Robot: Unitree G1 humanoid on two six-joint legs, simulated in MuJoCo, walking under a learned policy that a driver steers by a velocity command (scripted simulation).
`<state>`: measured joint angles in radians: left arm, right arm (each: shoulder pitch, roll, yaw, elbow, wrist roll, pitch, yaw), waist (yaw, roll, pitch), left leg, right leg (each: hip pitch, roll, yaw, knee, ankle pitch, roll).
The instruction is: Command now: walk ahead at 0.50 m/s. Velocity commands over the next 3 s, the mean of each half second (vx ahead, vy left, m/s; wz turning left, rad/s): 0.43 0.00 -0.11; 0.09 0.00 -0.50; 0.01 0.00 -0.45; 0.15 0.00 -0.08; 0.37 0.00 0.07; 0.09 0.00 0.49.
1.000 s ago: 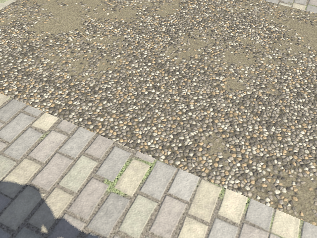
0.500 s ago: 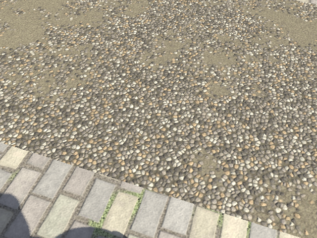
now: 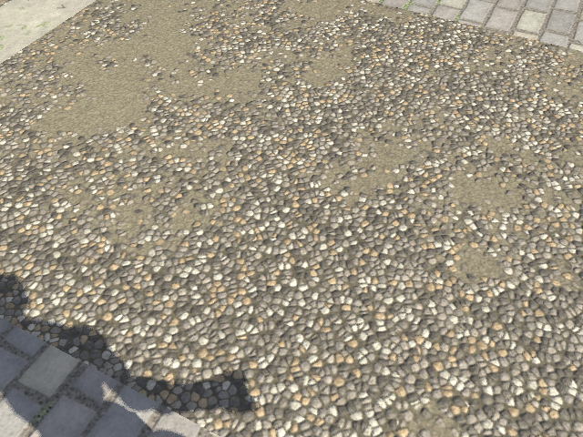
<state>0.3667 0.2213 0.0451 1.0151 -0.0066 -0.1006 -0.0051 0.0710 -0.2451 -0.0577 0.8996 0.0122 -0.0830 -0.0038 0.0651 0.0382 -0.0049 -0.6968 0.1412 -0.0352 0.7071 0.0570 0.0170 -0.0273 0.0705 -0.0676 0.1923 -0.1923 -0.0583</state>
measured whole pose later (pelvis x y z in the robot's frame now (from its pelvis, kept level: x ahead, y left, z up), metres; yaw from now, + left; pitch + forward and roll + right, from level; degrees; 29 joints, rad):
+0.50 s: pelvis +0.27 +0.08 +0.00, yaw -4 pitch +1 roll +1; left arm 0.14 0.26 0.07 0.91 -0.01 -0.06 0.01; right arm 0.28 -0.22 -0.05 0.99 -0.02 -0.09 -0.01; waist -0.03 -0.04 0.02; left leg -0.10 -0.05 0.14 0.26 -0.18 0.07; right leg -0.68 -0.09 0.06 0.84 -0.05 -0.02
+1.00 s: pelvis +0.38 +0.05 -0.01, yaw -20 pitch +4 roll +1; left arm 0.16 0.29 0.09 0.72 0.00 0.01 0.03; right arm 0.08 -0.28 -0.07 0.82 0.00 0.00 -0.06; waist 0.03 0.01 0.03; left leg -0.55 0.01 -0.11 0.86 -0.34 -0.07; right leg -0.43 0.10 0.12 0.46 -0.09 -0.07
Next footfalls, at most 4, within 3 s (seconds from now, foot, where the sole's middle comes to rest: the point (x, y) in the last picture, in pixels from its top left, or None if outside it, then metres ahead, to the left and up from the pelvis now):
0.18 left None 0.28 0.15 -0.78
0.68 right None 0.47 -0.06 -0.78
1.14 left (253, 435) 0.51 0.16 -0.78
1.54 right None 0.35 -0.06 -0.78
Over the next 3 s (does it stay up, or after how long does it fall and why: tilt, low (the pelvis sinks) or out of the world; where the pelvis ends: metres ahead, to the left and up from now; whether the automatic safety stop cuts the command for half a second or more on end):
stays up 0.73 -0.09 -0.01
